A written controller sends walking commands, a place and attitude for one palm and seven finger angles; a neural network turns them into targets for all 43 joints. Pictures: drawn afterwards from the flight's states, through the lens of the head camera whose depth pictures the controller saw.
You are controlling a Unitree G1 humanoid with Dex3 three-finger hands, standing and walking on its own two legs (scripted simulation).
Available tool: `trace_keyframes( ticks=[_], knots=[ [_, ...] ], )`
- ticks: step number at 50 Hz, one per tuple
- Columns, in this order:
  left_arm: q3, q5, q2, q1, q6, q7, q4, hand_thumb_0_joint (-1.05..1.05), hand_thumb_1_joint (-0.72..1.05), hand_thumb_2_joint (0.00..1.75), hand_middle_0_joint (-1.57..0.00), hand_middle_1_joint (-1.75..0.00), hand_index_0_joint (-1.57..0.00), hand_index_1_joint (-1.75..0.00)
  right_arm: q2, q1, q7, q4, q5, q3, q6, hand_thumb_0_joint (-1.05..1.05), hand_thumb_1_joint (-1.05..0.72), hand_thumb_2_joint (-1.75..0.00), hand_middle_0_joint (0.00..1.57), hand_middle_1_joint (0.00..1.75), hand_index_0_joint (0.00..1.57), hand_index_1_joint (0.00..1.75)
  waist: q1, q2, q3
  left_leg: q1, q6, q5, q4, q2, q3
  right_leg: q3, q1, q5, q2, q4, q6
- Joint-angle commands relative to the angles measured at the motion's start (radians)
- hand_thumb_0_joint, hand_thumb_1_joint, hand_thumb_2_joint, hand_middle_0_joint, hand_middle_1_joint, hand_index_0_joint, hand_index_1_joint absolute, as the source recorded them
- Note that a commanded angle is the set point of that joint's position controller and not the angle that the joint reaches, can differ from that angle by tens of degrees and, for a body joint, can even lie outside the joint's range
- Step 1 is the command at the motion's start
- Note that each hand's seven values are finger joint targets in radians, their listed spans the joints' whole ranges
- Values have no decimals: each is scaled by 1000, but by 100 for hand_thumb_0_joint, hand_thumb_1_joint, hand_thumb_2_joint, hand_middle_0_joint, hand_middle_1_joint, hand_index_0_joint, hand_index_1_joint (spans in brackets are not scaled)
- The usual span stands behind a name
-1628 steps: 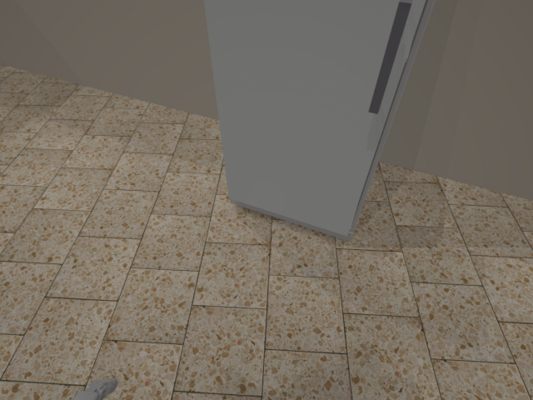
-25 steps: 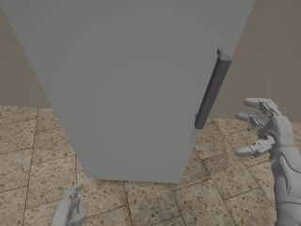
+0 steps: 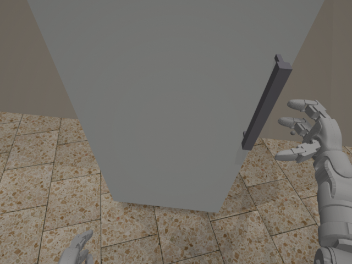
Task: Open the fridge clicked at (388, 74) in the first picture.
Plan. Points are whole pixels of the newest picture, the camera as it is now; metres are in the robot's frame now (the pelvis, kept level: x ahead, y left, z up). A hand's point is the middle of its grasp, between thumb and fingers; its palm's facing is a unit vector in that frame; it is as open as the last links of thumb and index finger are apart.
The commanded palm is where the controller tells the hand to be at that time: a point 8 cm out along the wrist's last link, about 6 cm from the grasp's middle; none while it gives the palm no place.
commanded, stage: move the hooked fingers beside the handle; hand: right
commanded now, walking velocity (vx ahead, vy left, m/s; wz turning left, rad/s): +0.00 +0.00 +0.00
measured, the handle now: (260, 108) +0.48 -0.17 +0.12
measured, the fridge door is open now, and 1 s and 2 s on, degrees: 0 0 0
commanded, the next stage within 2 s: feel for the door with the fingertips in 1.98 s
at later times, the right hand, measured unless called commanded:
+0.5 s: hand (292, 128) +0.41 -0.22 +0.13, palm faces +0.04 +1.00 +0.00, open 14.0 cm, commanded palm +0.38 -0.27 +0.13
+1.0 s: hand (293, 126) +0.41 -0.22 +0.13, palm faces +0.03 +1.00 -0.01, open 14.0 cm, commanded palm +0.38 -0.27 +0.12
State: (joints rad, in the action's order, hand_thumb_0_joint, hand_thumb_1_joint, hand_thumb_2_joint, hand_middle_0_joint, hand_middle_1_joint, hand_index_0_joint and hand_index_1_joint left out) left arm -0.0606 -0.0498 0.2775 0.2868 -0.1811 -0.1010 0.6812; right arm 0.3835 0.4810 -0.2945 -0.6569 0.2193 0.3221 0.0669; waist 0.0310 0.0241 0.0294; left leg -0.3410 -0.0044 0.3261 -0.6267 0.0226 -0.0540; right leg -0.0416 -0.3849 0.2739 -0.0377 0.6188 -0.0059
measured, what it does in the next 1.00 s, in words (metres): stands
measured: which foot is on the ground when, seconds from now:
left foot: down 0.00-1.00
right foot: down 0.00-1.00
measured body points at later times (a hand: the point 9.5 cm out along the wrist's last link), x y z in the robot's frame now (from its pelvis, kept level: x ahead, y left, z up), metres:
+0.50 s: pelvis +0.01 -0.01 +0.00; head +0.03 -0.01 +0.45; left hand +0.11 +0.25 -0.10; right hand +0.40 -0.28 +0.13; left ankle +0.00 +0.11 -0.73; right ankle +0.03 -0.13 -0.73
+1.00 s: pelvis +0.01 -0.01 +0.00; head +0.03 -0.01 +0.45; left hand +0.12 +0.24 -0.10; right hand +0.40 -0.28 +0.13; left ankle +0.00 +0.11 -0.73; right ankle +0.03 -0.13 -0.73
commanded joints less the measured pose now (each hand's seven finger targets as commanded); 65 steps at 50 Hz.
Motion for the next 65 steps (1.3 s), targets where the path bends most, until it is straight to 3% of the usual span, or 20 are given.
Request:
trace_keyframes(
  ticks=[1,4,7,10,12,14,16,18,20,26,32,37,40,42,49,52,54,60,62,65],
  knots=[
    [62,0,132,-30,-39,1,-155,0,90,90,-20,-30,-20,-30,290,381,16,201,-7,96,85,0,50,-30,30,120,30,120,-21,50,282,50,-19,-243,91,-6,43,28,129,-127,30,-66,36],
    [67,4,132,-13,-37,6,-156,0,90,90,-20,-30,-20,-30,302,423,17,237,0,105,130,0,50,-30,30,120,30,120,-9,36,327,64,-18,-293,79,-15,45,28,153,-165,24,-49,39],
    [71,1,140,4,-32,6,-148,0,90,90,-20,-30,-20,-30,279,417,5,189,12,87,144,0,50,-30,30,120,30,120,5,-40,295,50,-14,-289,81,-20,41,26,130,-153,17,-46,43],
    [71,-4,144,13,-24,7,-133,0,90,90,-20,-30,-20,-30,255,441,-5,108,3,62,121,0,50,-30,30,120,30,120,20,8,236,-7,-13,-241,88,-19,39,25,111,-107,21,-53,40],
    [74,-2,148,23,-16,10,-135,0,90,90,-20,-30,-20,-30,251,431,-5,71,-2,58,106,0,50,-30,30,120,30,120,19,-24,221,-16,-13,-227,89,-19,39,25,93,-100,20,-47,45],
    [77,-2,149,25,-9,14,-144,0,90,90,-20,-30,-20,-30,285,405,-4,81,-7,91,106,0,50,-30,30,120,30,120,2,12,260,6,-17,-255,78,-18,39,23,98,-128,23,-46,41],
    [78,0,140,20,-8,19,-162,0,90,90,-20,-30,-20,-30,253,422,2,162,-3,70,123,0,50,-30,30,120,30,120,-2,45,314,16,-21,-276,66,-21,34,29,138,-161,23,-42,37],
    [80,3,143,26,-6,21,-166,0,90,90,-20,-30,-20,-30,279,417,10,197,6,98,142,0,50,-30,30,120,30,120,-2,-6,348,42,-18,-310,61,-28,35,30,146,-191,17,-36,40],
    [82,4,139,22,-6,20,-167,0,90,90,-20,-30,-20,-30,287,429,19,252,11,110,159,0,50,-30,30,120,30,120,-6,24,380,52,-19,-328,55,-29,37,31,174,-213,18,-35,38],
    [73,-1,136,14,4,19,-159,0,90,90,-20,-30,-20,-30,239,394,24,180,-7,65,116,0,50,-30,30,120,30,120,10,40,244,-6,-20,-269,71,-29,26,36,134,-165,13,-56,36],
    [71,-3,136,6,5,21,-174,0,90,90,-20,-30,-20,-30,153,428,13,207,6,-13,95,0,50,-30,30,120,30,120,23,11,264,-26,-24,-245,70,-31,16,49,157,-160,10,-47,36],
    [73,6,143,14,10,15,-160,0,90,90,-20,-30,-20,-30,256,465,44,219,0,76,118,0,50,-30,30,120,30,120,10,-19,320,3,-21,-270,60,-31,24,50,159,-181,11,-35,36],
    [69,8,130,8,11,21,-165,0,90,90,-20,-30,-20,-30,247,464,53,251,-20,62,127,0,50,-30,30,120,30,120,2,78,353,12,-25,-304,50,-27,26,49,192,-229,15,-35,28],
    [69,10,132,10,15,22,-169,0,90,90,-20,-30,-20,-30,257,429,54,242,-24,68,124,0,50,-30,30,120,30,120,0,48,345,16,-25,-312,49,-31,23,52,185,-246,10,-32,30],
    [71,-2,130,-3,20,28,-182,0,90,90,-20,-30,-20,-30,157,342,14,215,13,12,76,0,50,-30,30,120,30,120,1,19,281,18,-22,-324,63,-32,17,38,150,-229,12,-44,31],
    [72,-2,140,-2,23,25,-180,0,90,90,-20,-30,-20,-30,180,335,21,189,14,34,65,0,50,-30,30,120,30,120,4,-49,228,1,-20,-274,74,-32,18,37,104,-160,13,-47,37],
    [73,1,142,0,28,22,-179,0,90,90,-20,-30,-20,-30,240,352,30,196,8,84,73,0,50,-30,30,120,30,120,-1,-31,248,11,-19,-267,72,-30,25,31,96,-146,18,-48,38],
    [69,6,126,-2,18,15,-179,0,90,90,-20,-30,-20,-30,251,481,35,336,-5,58,147,0,50,-30,30,120,30,120,13,87,367,24,-24,-294,60,-34,36,41,202,-200,19,-33,35],
    [66,6,131,3,17,9,-162,0,90,90,-20,-30,-20,-30,253,498,27,286,0,50,146,0,50,-30,30,120,30,120,29,51,328,12,-22,-276,71,-37,36,43,179,-175,15,-33,38],
    [65,1,139,4,19,3,-147,0,90,90,-20,-30,-20,-30,250,431,7,132,10,64,110,0,50,-30,30,120,30,120,21,-2,255,-2,-19,-238,84,-32,33,37,115,-113,19,-47,39]
  ],
)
